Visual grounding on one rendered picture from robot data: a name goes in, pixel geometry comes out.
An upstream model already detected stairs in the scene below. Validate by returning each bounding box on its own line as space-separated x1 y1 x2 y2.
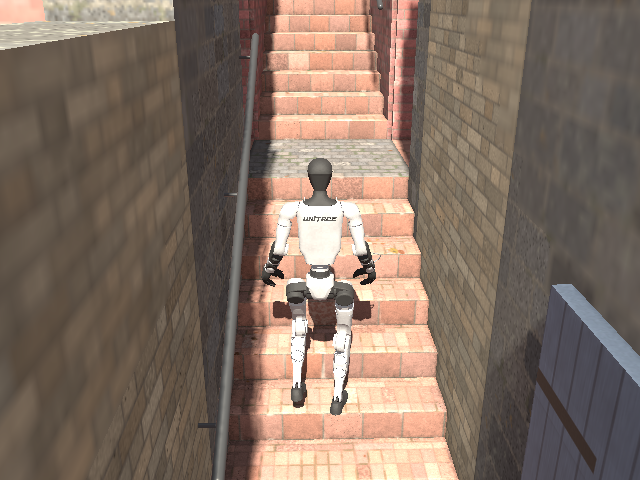
225 177 459 480
258 0 387 140

